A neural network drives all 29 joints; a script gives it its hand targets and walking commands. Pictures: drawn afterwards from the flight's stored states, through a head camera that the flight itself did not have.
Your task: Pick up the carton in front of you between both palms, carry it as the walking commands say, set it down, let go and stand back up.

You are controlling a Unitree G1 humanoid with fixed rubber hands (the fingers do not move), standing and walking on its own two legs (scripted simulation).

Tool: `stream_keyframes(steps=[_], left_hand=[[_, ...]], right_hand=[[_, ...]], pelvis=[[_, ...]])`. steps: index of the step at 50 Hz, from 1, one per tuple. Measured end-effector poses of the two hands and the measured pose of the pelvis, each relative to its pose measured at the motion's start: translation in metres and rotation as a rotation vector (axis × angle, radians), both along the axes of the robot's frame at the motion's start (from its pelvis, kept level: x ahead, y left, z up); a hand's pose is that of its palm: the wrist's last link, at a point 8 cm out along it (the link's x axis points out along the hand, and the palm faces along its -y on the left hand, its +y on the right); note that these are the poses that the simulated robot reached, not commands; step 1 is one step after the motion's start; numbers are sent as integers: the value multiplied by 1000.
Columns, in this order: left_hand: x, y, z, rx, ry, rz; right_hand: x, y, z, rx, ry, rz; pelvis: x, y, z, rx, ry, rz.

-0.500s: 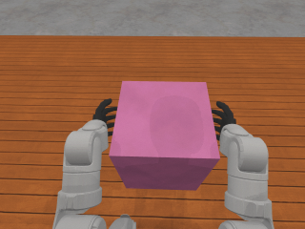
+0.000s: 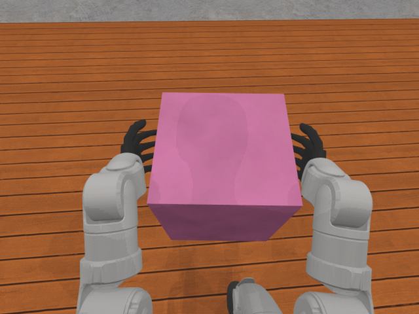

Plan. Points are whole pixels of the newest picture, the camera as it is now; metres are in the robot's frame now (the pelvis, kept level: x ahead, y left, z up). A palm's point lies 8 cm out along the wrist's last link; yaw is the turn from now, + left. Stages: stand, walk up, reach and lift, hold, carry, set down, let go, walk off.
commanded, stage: carry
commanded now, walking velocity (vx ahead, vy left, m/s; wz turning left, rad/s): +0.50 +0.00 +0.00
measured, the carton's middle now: (220, 176) +0.38 -0.02 +0.01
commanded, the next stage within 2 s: none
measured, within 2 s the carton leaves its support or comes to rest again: neither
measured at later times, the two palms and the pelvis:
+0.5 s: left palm (105, 63) +0.63 +0.22 +0.07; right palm (232, 45) +0.71 -0.07 +0.06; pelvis +0.32 +0.00 -0.04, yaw +12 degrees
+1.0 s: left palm (81, 25) +0.87 +0.35 +0.01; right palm (176, 1) +1.00 +0.08 +0.02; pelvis +0.61 +0.08 -0.07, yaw +25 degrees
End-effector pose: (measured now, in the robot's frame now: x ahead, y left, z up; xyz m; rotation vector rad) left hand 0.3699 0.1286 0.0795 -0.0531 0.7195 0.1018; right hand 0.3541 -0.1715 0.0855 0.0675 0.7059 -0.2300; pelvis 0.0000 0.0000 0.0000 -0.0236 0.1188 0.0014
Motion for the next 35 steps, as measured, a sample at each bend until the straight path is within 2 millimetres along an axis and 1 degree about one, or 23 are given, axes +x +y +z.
stream_keyframes(steps=[3, 5, 6, 8, 10, 13, 15, 18, 22, 26, 28, 30, 31, 33, 35], left_hand=[[47, -5, 7, 10, -63, 9], [79, -7, 8, 31, -98, 22], [94, -7, 8, 52, -106, 27], [118, -3, 3, 84, -81, 35], [134, 4, -6, 89, -19, 61], [151, 19, -16, 84, 61, 113], [164, 30, -19, 83, 81, 149], [187, 47, -17, 79, 69, 202], [226, 72, -10, 70, 18, 261], [271, 101, -10, 66, -21, 304], [296, 118, -18, 62, -28, 314], [323, 131, -30, 39, -37, 292], [336, 137, -38, 33, -35, 288], [356, 146, -54, 27, 4, 280], [371, 151, -67, 30, 65, 272]], right_hand=[[51, -6, 4, 3, -62, 15], [90, -8, 3, 1, -97, 45], [109, -7, 0, 2, -104, 64], [141, -3, -7, 0, -78, 99], [166, 4, -15, -8, -18, 136], [201, 21, -24, -12, 59, 193], [224, 33, -27, -11, 77, 229], [261, 52, -28, -2, 64, 271], [312, 80, -22, 11, 13, 307], [368, 112, -22, 16, -26, 341], [397, 129, -25, 2, -34, 359], [424, 146, -33, -5, -40, 379], [437, 152, -38, -24, -39, 385], [457, 161, -51, -50, -1, 394], [472, 166, -67, -49, 60, 394]], pelvis=[[49, -7, -14, 21, -10, 11], [85, -12, -31, 49, -28, 32], [100, -14, -37, 40, -31, 32], [122, -16, -40, 28, -32, 40], [144, -20, -37, 39, -30, 52], [177, -25, -30, 53, -25, 80], [198, -26, -27, 61, -24, 100], [230, -24, -25, 66, -20, 130], [276, -15, -28, 61, -16, 171], [331, 0, -41, 44, -19, 214], [363, 10, -53, 34, -33, 231], [395, 22, -70, 22, -51, 238], [407, 25, -76, 34, -51, 251], [427, 32, -79, 43, -47, 281], [446, 40, -77, 35, -43, 308]])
